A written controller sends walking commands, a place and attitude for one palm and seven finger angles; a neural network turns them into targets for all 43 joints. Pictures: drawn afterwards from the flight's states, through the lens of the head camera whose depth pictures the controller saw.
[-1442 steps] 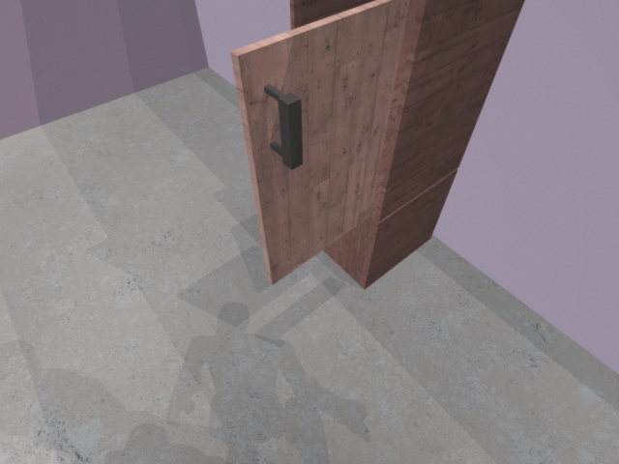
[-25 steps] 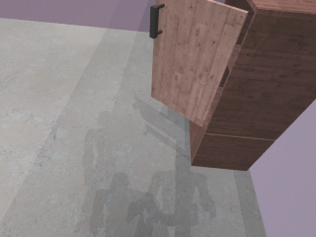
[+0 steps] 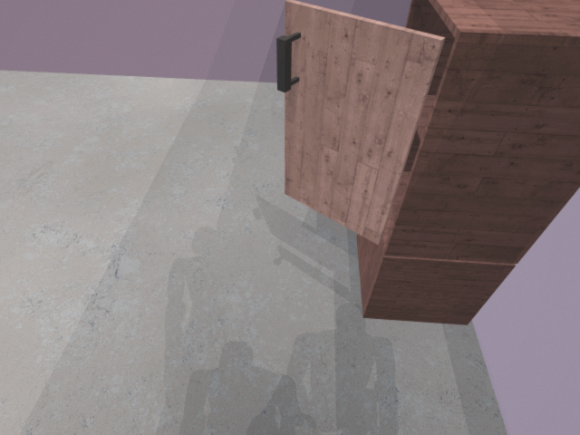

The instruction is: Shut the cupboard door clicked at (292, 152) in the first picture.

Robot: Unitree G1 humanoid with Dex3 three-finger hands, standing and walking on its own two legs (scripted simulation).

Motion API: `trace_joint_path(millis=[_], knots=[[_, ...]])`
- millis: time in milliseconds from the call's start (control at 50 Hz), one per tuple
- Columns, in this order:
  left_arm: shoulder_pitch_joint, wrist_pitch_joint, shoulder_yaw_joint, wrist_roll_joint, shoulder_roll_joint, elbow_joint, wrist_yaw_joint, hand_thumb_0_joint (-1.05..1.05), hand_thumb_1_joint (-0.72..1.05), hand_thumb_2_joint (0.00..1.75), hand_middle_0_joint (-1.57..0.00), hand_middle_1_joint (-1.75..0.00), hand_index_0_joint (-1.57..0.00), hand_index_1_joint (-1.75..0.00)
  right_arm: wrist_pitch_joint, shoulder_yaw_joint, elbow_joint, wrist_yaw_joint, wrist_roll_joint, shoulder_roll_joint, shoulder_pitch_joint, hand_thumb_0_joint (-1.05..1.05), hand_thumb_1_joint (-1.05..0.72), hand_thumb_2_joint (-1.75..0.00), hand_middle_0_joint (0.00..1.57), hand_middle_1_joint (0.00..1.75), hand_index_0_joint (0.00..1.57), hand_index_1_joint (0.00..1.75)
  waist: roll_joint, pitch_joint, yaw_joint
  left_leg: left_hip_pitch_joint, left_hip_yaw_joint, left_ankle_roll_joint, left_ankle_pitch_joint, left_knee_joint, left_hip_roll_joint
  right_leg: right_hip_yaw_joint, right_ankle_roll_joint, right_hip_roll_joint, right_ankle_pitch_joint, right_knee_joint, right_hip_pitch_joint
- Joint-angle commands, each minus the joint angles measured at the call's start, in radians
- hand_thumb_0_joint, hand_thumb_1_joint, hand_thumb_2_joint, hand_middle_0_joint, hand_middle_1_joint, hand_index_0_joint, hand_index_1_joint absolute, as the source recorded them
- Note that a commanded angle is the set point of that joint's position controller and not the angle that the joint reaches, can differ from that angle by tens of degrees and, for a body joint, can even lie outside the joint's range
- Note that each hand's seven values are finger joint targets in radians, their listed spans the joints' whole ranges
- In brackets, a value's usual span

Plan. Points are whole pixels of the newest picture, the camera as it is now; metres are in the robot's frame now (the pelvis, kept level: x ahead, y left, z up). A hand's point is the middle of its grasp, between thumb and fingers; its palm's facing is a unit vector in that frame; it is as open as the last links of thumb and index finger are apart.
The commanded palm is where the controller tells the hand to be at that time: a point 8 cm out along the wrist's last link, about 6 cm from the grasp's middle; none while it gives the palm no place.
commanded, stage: let the arm hang, fingers relaxed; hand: left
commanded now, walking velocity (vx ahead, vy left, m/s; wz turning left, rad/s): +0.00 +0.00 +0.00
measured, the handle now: (290, 62) +0.89 +0.04 +0.13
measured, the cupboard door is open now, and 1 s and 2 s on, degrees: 56 56 56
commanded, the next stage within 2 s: look to check the result in 0.28 s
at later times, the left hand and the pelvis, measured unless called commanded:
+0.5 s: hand out of the picture -0.02 +0.15 -0.18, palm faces +0.03 -0.98 -0.17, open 7.3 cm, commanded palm none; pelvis +0.01 -0.01 +0.00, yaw +0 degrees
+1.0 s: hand out of the picture +0.01 +0.16 -0.18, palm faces +0.02 -0.98 -0.18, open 7.3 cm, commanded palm none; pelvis +0.02 -0.01 +0.00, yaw +0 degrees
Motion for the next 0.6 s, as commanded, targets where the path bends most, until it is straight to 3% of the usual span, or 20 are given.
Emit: trace_joint_path(millis=[0,200,580], knots=[[0.089,-0.007,0.014,0.005,0.075,-0.013,0.003,0.00,0.90,0.90,-0.20,-0.30,-0.20,-0.30,-0.013,-0.021,-0.023,-0.004,0.001,-0.108,0.070,0.00,-0.90,-0.90,0.20,0.30,0.20,0.30,-0.005,0.127,0.004,-0.044,-0.163,-0.012,-0.195,-0.146,0.123,0.081,-0.044,-0.048,-0.072,-0.097,-0.098],[0.062,-0.015,0.019,0.002,0.081,-0.028,0.002,0.00,0.90,0.90,-0.20,-0.30,-0.20,-0.30,-0.017,-0.021,-0.023,-0.003,0.001,-0.099,0.063,0.00,-0.90,-0.90,0.20,0.30,0.20,0.30,-0.007,0.113,-0.001,-0.011,-0.143,-0.019,-0.120,-0.117,0.112,0.092,-0.049,-0.058,-0.059,-0.118,-0.097],[0.043,-0.018,0.017,-0.001,0.105,-0.016,-0.001,0.00,0.90,0.90,-0.20,-0.30,-0.20,-0.30,-0.021,-0.020,-0.021,-0.006,0.005,-0.135,0.039,0.00,-0.90,-0.90,0.20,0.30,0.20,0.30,0.004,0.084,-0.002,0.039,-0.137,-0.020,-0.037,-0.109,0.126,0.089,-0.049,-0.060,-0.006,-0.126,-0.062]])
